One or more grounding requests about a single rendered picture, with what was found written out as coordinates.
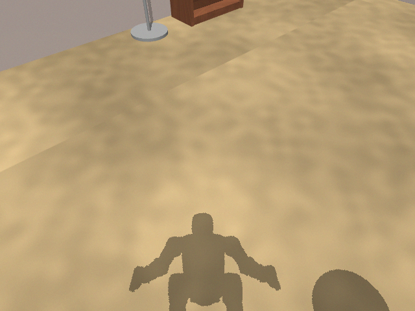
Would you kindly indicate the bookshelf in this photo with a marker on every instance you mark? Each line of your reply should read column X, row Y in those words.
column 192, row 12

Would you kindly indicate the floor lamp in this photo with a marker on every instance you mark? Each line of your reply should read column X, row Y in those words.
column 149, row 31

